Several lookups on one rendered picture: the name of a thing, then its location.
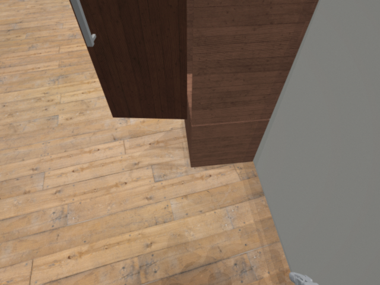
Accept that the handle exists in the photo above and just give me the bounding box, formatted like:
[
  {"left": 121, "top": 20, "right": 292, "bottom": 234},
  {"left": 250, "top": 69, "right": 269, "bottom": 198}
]
[{"left": 70, "top": 0, "right": 96, "bottom": 47}]

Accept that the cupboard door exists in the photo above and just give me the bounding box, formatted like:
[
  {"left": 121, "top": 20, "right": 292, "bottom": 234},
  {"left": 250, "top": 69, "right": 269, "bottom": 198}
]
[{"left": 69, "top": 0, "right": 187, "bottom": 119}]

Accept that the right robot hand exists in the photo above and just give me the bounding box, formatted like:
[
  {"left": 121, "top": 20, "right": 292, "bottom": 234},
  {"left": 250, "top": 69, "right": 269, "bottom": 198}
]
[{"left": 289, "top": 272, "right": 319, "bottom": 285}]

